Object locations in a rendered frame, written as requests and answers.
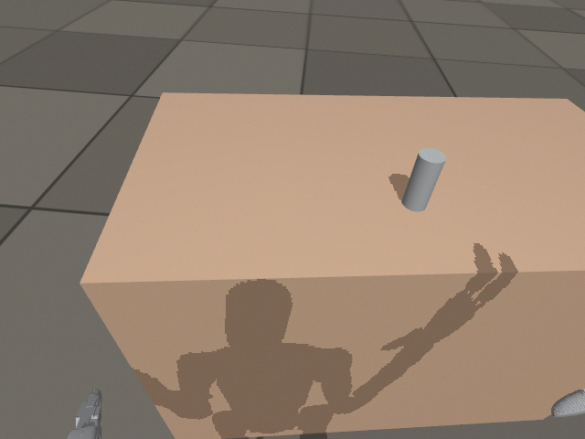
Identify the left robot hand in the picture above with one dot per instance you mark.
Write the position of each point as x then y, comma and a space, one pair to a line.
88, 418

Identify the right robot hand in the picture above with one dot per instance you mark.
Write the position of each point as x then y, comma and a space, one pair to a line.
569, 405

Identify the can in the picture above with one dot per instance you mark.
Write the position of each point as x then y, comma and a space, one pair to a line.
423, 178

